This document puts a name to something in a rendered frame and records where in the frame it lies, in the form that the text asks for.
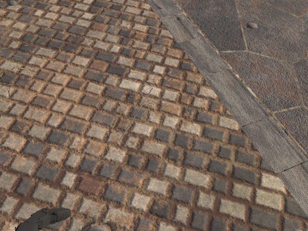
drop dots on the left robot hand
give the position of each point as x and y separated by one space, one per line
42 218

